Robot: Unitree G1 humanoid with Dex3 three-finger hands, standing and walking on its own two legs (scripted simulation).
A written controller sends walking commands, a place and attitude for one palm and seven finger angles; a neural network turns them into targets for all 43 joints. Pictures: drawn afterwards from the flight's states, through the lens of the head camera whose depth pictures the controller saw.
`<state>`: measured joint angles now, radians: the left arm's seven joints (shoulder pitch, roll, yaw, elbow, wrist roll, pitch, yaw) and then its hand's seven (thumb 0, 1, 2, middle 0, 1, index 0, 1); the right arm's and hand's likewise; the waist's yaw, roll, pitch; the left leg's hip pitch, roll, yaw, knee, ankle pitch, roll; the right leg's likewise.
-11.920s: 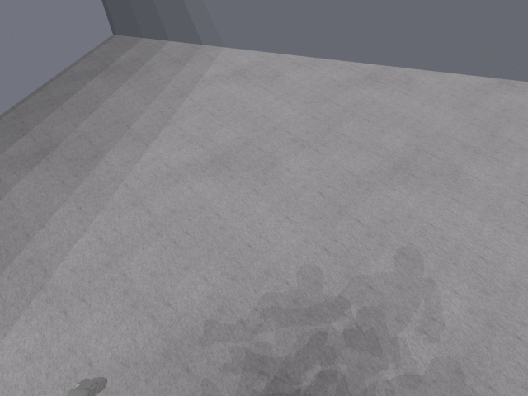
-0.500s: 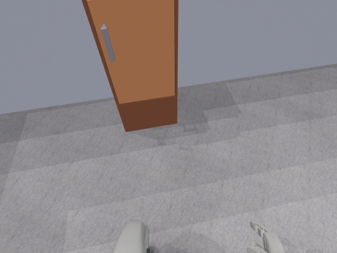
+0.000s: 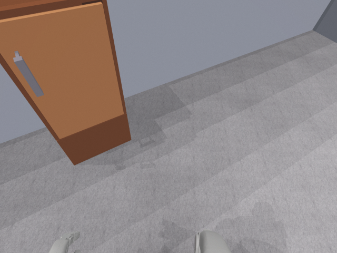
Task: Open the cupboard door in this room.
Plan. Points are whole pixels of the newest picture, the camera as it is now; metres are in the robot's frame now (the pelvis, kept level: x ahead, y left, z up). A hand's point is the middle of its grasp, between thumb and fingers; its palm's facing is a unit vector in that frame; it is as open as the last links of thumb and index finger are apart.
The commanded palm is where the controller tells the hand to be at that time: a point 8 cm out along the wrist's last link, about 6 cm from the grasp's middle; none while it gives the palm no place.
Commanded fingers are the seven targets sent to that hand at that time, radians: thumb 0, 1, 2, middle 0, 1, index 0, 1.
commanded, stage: walk to a spot facing it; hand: left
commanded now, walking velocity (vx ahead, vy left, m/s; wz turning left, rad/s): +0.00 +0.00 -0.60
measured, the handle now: (28, 74) +0.64 +0.53 -0.02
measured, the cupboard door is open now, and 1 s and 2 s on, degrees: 0 0 0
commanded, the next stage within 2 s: turn to face it in 0.08 s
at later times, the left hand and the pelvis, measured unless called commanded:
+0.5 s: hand (134, 240) +0.17 +0.10 -0.16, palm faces -0.08 -0.98 -0.18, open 7.3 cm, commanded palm none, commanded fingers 0.00 0.90 0.90 -0.20 -0.30 -0.20 -0.30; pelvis +0.04 -0.05 -0.01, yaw -4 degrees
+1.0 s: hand out of the picture +0.06 +0.19 -0.16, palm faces +0.24 -0.93 -0.27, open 7.4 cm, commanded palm none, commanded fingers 0.00 0.90 0.90 -0.20 -0.30 -0.20 -0.30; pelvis +0.01 -0.05 +0.00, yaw +13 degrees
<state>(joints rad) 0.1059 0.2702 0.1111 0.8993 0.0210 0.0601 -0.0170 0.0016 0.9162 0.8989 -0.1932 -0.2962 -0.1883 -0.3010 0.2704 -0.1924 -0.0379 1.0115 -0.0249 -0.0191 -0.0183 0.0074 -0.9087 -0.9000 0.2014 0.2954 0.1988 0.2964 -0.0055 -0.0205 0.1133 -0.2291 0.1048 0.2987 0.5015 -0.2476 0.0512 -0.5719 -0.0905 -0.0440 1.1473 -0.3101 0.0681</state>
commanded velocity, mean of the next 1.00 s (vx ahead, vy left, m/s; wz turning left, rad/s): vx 0.00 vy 0.00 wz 0.42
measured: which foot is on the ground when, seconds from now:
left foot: down 0.00-0.22, up 0.24-0.58, down 0.60-1.00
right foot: up 0.00-0.18, down 0.20-0.62, up 0.64-1.00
